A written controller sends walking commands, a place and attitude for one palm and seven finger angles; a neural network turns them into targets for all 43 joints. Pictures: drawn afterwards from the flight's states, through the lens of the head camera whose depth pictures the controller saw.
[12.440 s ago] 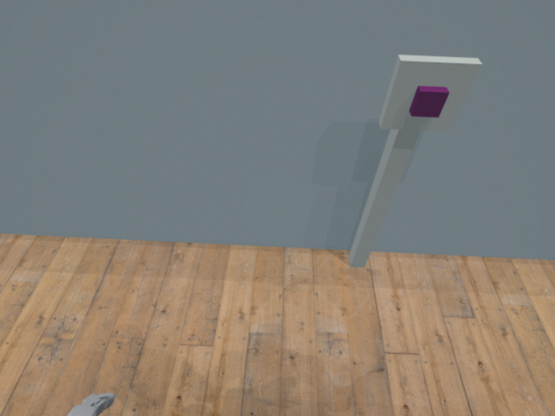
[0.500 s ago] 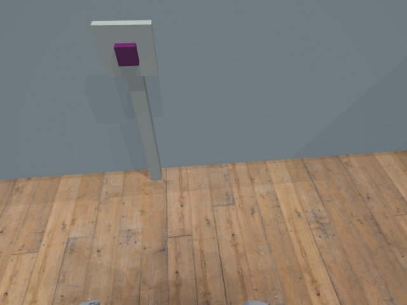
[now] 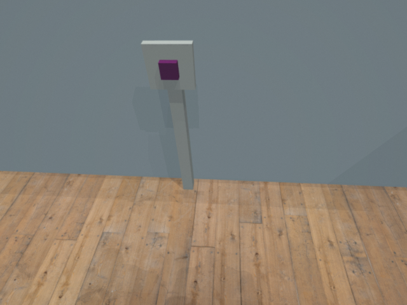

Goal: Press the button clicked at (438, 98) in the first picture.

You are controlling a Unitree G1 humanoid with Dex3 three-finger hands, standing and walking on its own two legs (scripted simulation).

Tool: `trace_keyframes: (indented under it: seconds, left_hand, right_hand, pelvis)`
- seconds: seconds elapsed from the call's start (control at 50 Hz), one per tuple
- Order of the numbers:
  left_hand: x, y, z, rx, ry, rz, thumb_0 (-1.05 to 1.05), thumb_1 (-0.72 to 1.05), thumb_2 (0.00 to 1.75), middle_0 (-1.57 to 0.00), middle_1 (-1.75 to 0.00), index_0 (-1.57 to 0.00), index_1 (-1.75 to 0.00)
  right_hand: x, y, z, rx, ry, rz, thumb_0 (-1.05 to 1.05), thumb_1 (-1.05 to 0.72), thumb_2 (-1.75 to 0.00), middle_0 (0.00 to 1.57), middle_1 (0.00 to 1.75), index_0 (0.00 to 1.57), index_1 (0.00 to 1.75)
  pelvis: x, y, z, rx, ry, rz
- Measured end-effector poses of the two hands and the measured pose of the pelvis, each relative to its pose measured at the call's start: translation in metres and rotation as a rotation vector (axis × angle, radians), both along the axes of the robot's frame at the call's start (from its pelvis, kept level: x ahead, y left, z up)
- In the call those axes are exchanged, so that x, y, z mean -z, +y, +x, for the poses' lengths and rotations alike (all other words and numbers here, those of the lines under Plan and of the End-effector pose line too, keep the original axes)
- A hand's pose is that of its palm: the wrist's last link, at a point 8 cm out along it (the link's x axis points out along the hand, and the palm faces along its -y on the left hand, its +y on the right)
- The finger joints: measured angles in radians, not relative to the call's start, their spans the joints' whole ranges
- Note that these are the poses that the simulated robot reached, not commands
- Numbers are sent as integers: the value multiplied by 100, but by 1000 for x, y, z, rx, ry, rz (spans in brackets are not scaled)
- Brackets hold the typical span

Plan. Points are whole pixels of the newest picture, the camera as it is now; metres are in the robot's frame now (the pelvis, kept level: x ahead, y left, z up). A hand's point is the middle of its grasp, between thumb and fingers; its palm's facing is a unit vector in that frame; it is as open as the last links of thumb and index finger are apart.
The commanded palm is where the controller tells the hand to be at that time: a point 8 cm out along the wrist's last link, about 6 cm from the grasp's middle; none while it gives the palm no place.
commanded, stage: take the last steps up to it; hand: left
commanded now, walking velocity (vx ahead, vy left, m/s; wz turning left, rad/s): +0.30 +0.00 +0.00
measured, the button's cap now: (169, 69) +0.87 +0.20 +0.04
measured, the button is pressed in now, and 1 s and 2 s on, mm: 0 0 0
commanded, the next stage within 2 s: come to a stop and stand still in 1.10 s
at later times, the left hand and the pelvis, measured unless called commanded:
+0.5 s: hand out of the picture +0.13 +0.24 -0.18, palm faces +0.01 -0.99 -0.16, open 7.4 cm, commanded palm none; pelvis +0.10 +0.06 +0.00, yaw -2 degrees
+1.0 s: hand (160, 232) +0.34 +0.16 -0.17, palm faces +0.00 -0.97 -0.25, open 7.1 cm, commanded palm none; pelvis +0.28 -0.03 -0.01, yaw -2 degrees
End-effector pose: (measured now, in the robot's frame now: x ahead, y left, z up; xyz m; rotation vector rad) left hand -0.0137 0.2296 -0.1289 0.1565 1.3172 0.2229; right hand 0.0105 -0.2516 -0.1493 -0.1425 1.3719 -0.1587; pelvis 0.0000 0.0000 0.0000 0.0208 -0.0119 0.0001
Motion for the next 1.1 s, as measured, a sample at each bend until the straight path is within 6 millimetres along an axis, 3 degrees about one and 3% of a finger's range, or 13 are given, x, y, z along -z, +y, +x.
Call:
trace_keyframes:
  seconds: [0.16,0.24,0.3,0.38,0.5,0.62,0.72,0.76,0.8,0.86,0.94,1.02,1.1]
  left_hand:
    - [25,19,-70,-106,215,-100,1,91,89,-20,-30,-20,-30]
    - [33,35,-63,-71,287,-133,1,91,89,-20,-30,-20,-30]
    - [31,48,-26,-33,241,-134,1,91,89,-20,-30,-19,-30]
    - [28,62,41,1,118,-112,1,91,90,-20,-30,-19,-30]
    - [24,65,143,68,-1,-77,1,91,90,-20,-30,-19,-30]
    - [21,39,250,173,-80,-63,1,91,90,-19,-30,-19,-30]
    - [27,-2,339,250,-176,-57,1,91,90,-19,-30,-19,-30]
    - [29,-16,360,244,-221,-52,1,91,90,-20,-30,-19,-30]
    - [26,-26,366,219,-228,-54,1,91,90,-20,-30,-19,-30]
    - [19,-33,360,160,-193,-50,0,92,89,-20,-30,-20,-30]
    - [7,-21,356,110,-154,12,-3,96,89,-20,-30,-20,-30]
    - [8,-22,343,85,-70,9,-2,95,89,-20,-30,-20,-30]
    - [14,-32,326,41,12,-32,-1,93,90,-20,-30,-19,-30]
  right_hand:
    - [-10,52,67,-82,-139,-26,1,-91,-90,19,30,20,30]
    - [-15,75,78,-25,-210,-48,0,-93,-89,20,30,20,30]
    - [-19,81,68,6,-182,-65,-1,-95,-89,20,30,20,30]
    - [-16,93,41,36,-65,-47,0,-94,-89,20,30,20,30]
    - [-8,116,3,119,116,13,0,-92,-89,20,30,20,30]
    - [-5,125,-11,204,268,75,1,-91,-89,20,30,20,30]
    - [4,109,4,253,372,112,1,-90,-89,20,30,20,30]
    - [10,93,23,253,385,120,1,-90,-89,20,30,20,30]
    - [14,72,55,235,346,105,1,-90,-89,20,30,20,30]
    - [17,38,121,181,227,68,1,-91,-89,20,30,20,30]
    - [14,4,217,106,39,26,1,-91,-89,19,30,20,30]
    - [5,-13,299,56,-106,5,0,-91,-90,19,30,20,30]
    - [-3,-12,362,2,-182,3,0,-91,-90,19,30,20,30]
  pelvis:
    - [9,38,18,-6,0,-44]
    - [11,56,33,20,-21,-43]
    - [5,64,46,17,-28,-49]
    - [2,69,64,21,-30,-41]
    - [5,64,99,37,-22,-23]
    - [12,44,144,48,-6,-17]
    - [28,15,192,58,4,-15]
    - [34,1,208,59,-1,-11]
    - [30,-7,220,47,-15,-12]
    - [21,-16,239,41,-20,-12]
    - [11,-25,262,28,-10,-19]
    - [7,-29,287,27,1,-25]
    - [6,-28,312,21,5,-33]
